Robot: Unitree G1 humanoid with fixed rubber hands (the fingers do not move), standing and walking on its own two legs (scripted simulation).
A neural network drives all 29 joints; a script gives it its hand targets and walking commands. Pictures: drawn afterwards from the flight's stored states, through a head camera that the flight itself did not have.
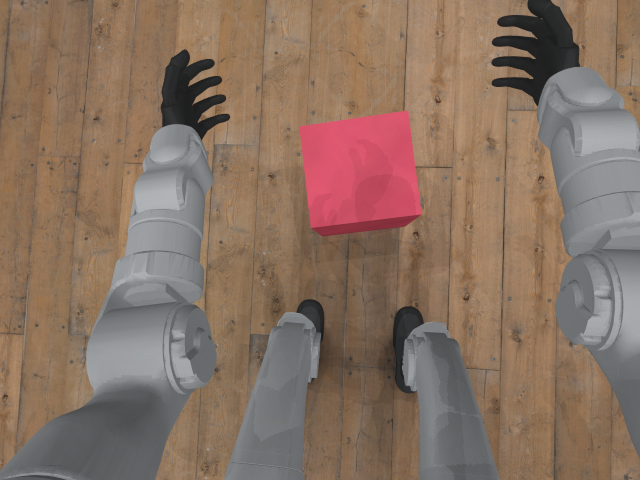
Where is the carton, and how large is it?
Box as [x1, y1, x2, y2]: [299, 111, 421, 235]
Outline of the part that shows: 407,111 299,126 311,228 321,235 330,235 404,226 421,214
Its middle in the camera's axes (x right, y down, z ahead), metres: +0.08 -0.13 +0.86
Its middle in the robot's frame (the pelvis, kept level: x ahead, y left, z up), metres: +0.52 +0.03 -0.52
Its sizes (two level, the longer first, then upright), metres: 0.210 0.200 0.250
